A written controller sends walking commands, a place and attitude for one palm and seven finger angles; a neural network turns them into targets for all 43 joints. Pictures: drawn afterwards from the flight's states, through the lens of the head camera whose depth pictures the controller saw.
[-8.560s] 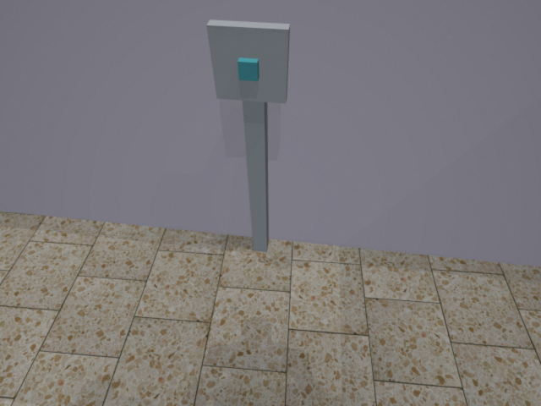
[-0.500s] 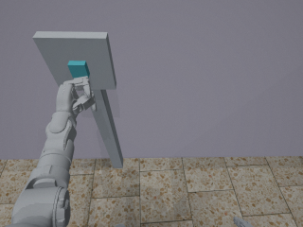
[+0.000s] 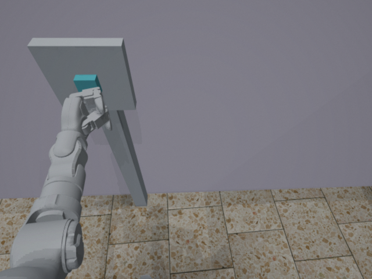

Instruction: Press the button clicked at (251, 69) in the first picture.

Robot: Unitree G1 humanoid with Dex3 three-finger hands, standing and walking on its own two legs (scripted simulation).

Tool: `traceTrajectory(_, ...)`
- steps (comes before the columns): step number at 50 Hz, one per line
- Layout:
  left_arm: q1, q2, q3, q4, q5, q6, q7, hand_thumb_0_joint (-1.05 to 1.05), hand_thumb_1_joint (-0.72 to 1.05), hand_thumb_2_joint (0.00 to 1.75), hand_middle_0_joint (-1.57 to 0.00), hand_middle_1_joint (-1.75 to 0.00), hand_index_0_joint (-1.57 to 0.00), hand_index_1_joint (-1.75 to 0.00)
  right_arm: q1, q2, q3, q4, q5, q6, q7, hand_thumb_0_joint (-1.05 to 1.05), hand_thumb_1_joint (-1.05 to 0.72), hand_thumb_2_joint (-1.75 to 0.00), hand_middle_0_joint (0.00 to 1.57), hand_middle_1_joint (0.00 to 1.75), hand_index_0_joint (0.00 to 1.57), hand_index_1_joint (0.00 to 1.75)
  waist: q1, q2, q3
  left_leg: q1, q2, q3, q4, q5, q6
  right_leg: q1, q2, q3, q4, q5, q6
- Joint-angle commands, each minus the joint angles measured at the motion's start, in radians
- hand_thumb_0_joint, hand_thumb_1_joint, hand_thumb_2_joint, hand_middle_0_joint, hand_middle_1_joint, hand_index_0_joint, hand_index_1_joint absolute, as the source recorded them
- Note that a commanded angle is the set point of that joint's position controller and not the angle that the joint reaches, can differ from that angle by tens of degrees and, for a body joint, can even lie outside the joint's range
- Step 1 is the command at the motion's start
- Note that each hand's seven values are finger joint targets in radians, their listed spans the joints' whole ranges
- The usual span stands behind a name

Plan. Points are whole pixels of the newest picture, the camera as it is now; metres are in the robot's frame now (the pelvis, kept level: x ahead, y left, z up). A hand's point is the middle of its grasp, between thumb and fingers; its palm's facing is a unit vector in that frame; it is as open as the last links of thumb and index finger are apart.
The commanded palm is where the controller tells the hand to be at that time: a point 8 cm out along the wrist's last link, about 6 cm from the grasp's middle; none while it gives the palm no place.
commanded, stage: press the button with the knuckle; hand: left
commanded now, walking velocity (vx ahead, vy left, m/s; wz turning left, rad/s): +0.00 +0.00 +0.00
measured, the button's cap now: (88, 84) +0.51 +0.21 +0.13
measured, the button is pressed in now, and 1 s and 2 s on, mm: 0 10 0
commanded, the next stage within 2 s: hold the button down briefly in 0.70 s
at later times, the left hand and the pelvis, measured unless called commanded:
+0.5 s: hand (104, 106) +0.47 +0.18 +0.10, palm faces +0.03 -1.00 +0.00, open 3.4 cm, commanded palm +0.46 +0.23 +0.10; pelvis -0.01 +0.00 -0.01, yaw +0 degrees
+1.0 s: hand (104, 106) +0.47 +0.18 +0.10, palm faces +0.04 -1.00 -0.02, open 3.4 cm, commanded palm +0.48 +0.22 +0.10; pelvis -0.04 +0.01 -0.02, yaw +1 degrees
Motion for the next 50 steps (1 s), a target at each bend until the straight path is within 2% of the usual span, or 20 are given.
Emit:
traceTrajectory(1,-0.435,0.265,0.078,-0.165,0.001,-0.066,-0.003,0.00,0.90,0.90,-1.30,-1.50,-1.30,-1.50,0.067,-0.154,-0.053,-0.100,-0.004,-0.022,-0.009,0.00,-0.90,-0.90,0.20,0.30,0.20,0.30,0.000,0.009,-0.326,0.249,-0.034,-0.019,-0.059,0.255,0.034,0.060,0.021,0.005,-0.101,0.362,-0.003)
traceTrajectory(7,-0.531,0.236,0.047,-0.147,0.002,-0.097,-0.012,0.00,0.90,0.90,-1.30,-1.50,-1.30,-1.50,0.086,-0.152,-0.054,-0.092,-0.008,-0.019,-0.004,0.00,-0.90,-0.90,0.20,0.30,0.20,0.30,-0.024,0.034,-0.350,0.277,-0.030,-0.029,-0.042,0.266,0.032,0.019,0.028,0.002,-0.089,0.351,-0.006)
traceTrajectory(8,-0.522,0.247,0.057,-0.112,0.003,-0.093,-0.013,0.00,0.90,0.90,-1.30,-1.50,-1.30,-1.50,0.089,-0.157,-0.056,-0.087,-0.006,-0.017,-0.005,0.00,-0.90,-0.90,0.20,0.30,0.20,0.30,-0.028,0.010,-0.348,0.269,-0.028,-0.027,-0.040,0.257,0.033,0.014,0.028,0.004,-0.092,0.346,-0.002)
traceTrajectory(9,-0.538,0.268,0.072,-0.110,0.003,-0.095,-0.013,0.00,0.90,0.90,-1.30,-1.50,-1.30,-1.50,0.093,-0.159,-0.057,-0.083,-0.008,-0.015,-0.006,0.00,-0.90,-0.90,0.20,0.30,0.20,0.30,-0.029,0.010,-0.348,0.262,-0.028,-0.027,-0.040,0.256,0.034,0.019,0.027,0.006,-0.093,0.350,-0.001)
traceTrajectory(10,-0.549,0.247,0.051,-0.109,0.004,-0.094,-0.017,0.00,0.90,0.90,-1.30,-1.50,-1.30,-1.50,0.092,-0.157,-0.055,-0.086,-0.007,-0.014,-0.006,0.00,-0.90,-0.90,0.20,0.30,0.20,0.30,-0.031,0.033,-0.352,0.263,-0.032,-0.024,-0.040,0.250,0.034,0.015,0.027,0.008,-0.094,0.345,-0.001)
traceTrajectory(13,-0.613,0.258,0.050,-0.089,0.015,-0.098,-0.011,0.00,0.90,0.90,-1.30,-1.50,-1.30,-1.50,0.105,-0.158,-0.055,-0.072,-0.010,-0.011,-0.006,0.00,-0.90,-0.90,0.20,0.30,0.20,0.30,-0.046,0.043,-0.348,0.271,-0.027,-0.034,-0.033,0.253,0.033,-0.018,0.028,0.004,-0.089,0.328,-0.002)
traceTrajectory(15,-0.641,0.290,0.070,-0.052,0.020,-0.095,-0.005,0.00,0.90,0.90,-1.30,-1.50,-1.30,-1.50,0.115,-0.165,-0.054,-0.061,-0.012,-0.009,-0.008,0.00,-0.90,-0.90,0.20,0.30,0.20,0.30,-0.055,0.022,-0.337,0.252,-0.025,-0.040,-0.033,0.222,0.035,-0.032,0.028,0.004,-0.093,0.296,0.001)
traceTrajectory(16,-0.661,0.266,0.045,-0.058,0.021,-0.096,-0.009,0.00,0.90,0.90,-1.30,-1.50,-1.30,-1.50,0.115,-0.163,-0.053,-0.063,-0.012,-0.011,-0.006,0.00,-0.90,-0.90,0.20,0.30,0.20,0.30,-0.059,0.048,-0.345,0.259,-0.027,-0.037,-0.033,0.217,0.035,-0.039,0.029,0.005,-0.093,0.290,0.001)
traceTrajectory(18,-0.658,0.298,0.072,-0.033,0.025,-0.097,-0.009,0.00,0.90,0.90,-1.30,-1.50,-1.30,-1.50,0.125,-0.167,-0.054,-0.060,-0.014,-0.008,-0.006,0.00,-0.90,-0.90,0.20,0.30,0.20,0.30,-0.058,0.031,-0.370,0.252,-0.026,-0.039,-0.026,0.227,0.037,-0.028,0.028,0.008,-0.090,0.300,0.001)
traceTrajectory(21,-0.698,0.329,0.088,-0.005,0.028,-0.094,-0.014,0.00,0.90,0.90,-1.30,-1.50,-1.30,-1.50,0.134,-0.170,-0.051,-0.056,-0.016,-0.007,-0.007,0.00,-0.90,-0.90,0.20,0.30,0.20,0.30,-0.065,0.046,-0.357,0.230,-0.026,-0.040,-0.022,0.208,0.036,-0.040,0.029,0.009,-0.089,0.282,0.001)
traceTrajectory(27,-0.805,0.315,0.057,0.036,0.034,-0.094,-0.011,0.00,0.90,0.90,-1.30,-1.50,-1.30,-1.50,0.150,-0.174,-0.047,-0.045,-0.019,-0.013,-0.009,0.00,-0.90,-0.90,0.20,0.30,0.20,0.30,-0.104,0.051,-0.328,0.210,-0.023,-0.055,-0.018,0.141,0.037,-0.105,0.030,0.007,-0.097,0.199,0.003)
traceTrajectory(29,-0.818,0.342,0.071,0.088,0.036,-0.084,-0.005,0.00,0.90,0.90,-1.30,-1.50,-1.30,-1.50,0.157,-0.181,-0.045,-0.038,-0.018,-0.016,-0.013,0.00,-0.90,-0.90,0.20,0.30,0.20,0.30,-0.115,0.022,-0.308,0.180,-0.021,-0.057,-0.018,0.102,0.040,-0.119,0.031,0.009,-0.104,0.162,0.008)
traceTrajectory(32,-0.874,0.357,0.070,0.075,0.043,-0.089,-0.003,0.00,0.90,0.90,-1.30,-1.50,-1.30,-1.50,0.168,-0.184,-0.045,-0.036,-0.021,-0.023,-0.015,0.00,-0.90,-0.90,0.20,0.30,0.20,0.30,-0.122,0.055,-0.346,0.189,-0.021,-0.065,-0.012,0.092,0.040,-0.133,0.030,0.009,-0.095,0.144,0.005)
traceTrajectory(35,-0.895,0.352,0.062,0.105,0.039,-0.086,0.005,0.00,0.90,0.90,-1.30,-1.50,-1.30,-1.50,0.170,-0.187,-0.040,-0.033,-0.022,-0.033,-0.016,0.00,-0.90,-0.90,0.20,0.30,0.20,0.30,-0.132,0.059,-0.330,0.173,-0.020,-0.069,-0.015,0.042,0.038,-0.165,0.031,0.006,-0.099,0.097,0.006)
traceTrajectory(37,-0.923,0.386,0.076,0.105,0.044,-0.091,0.009,0.00,0.90,0.90,-1.30,-1.50,-1.30,-1.50,0.176,-0.194,-0.037,-0.032,-0.024,-0.038,-0.018,0.00,-0.90,-0.90,0.20,0.30,0.20,0.30,-0.137,0.056,-0.334,0.155,-0.021,-0.074,-0.012,0.028,0.040,-0.164,0.031,0.008,-0.094,0.087,0.005)
traceTrajectory(38,-0.938,0.376,0.058,0.106,0.047,-0.093,0.009,0.00,0.90,0.90,-1.30,-1.50,-1.30,-1.50,0.175,-0.192,-0.035,-0.034,-0.023,-0.041,-0.018,0.00,-0.90,-0.90,0.20,0.30,0.20,0.30,-0.141,0.083,-0.339,0.161,-0.020,-0.074,-0.013,0.015,0.038,-0.179,0.029,0.009,-0.093,0.075,0.007)
traceTrajectory(43,-0.975,0.371,0.050,0.099,0.051,-0.104,0.023,0.00,0.90,0.90,-1.30,-1.50,-1.30,-1.50,0.181,-0.199,-0.033,-0.035,-0.029,-0.058,-0.017,0.00,-0.90,-0.90,0.20,0.30,0.20,0.30,-0.144,0.107,-0.360,0.177,-0.018,-0.091,-0.019,-0.035,0.034,-0.219,0.029,-0.001,-0.082,0.034,0.002)
traceTrajectory(44,-0.979,0.341,0.026,0.097,0.051,-0.104,0.024,0.00,0.90,0.90,-1.30,-1.50,-1.30,-1.50,0.179,-0.197,-0.034,-0.034,-0.029,-0.061,-0.016,0.00,-0.90,-0.90,0.20,0.30,0.20,0.30,-0.151,0.114,-0.365,0.187,-0.018,-0.094,-0.019,-0.048,0.032,-0.233,0.030,-0.004,-0.079,0.025,0.002)
traceTrajectory(46,-0.969,0.347,0.031,0.120,0.050,-0.099,0.029,0.00,0.90,0.90,-1.30,-1.50,-1.30,-1.50,0.179,-0.202,-0.032,-0.034,-0.030,-0.066,-0.015,0.00,-0.90,-0.90,0.20,0.30,0.20,0.30,-0.150,0.098,-0.335,0.161,-0.018,-0.091,-0.022,-0.086,0.033,-0.240,0.030,-0.003,-0.084,0.003,0.002)
traceTrajectory(50,-0.991,0.352,0.023,0.114,0.058,-0.098,0.037,0.00,0.90,0.90,-1.30,-1.50,-1.30,-1.50,0.184,-0.208,-0.031,-0.030,-0.031,-0.076,-0.016,0.00,-0.90,-0.90,0.20,0.30,0.20,0.30,-0.160,0.096,-0.339,0.154,-0.017,-0.098,-0.027,-0.124,0.035,-0.253,0.028,-0.004,-0.081,-0.019,0.002)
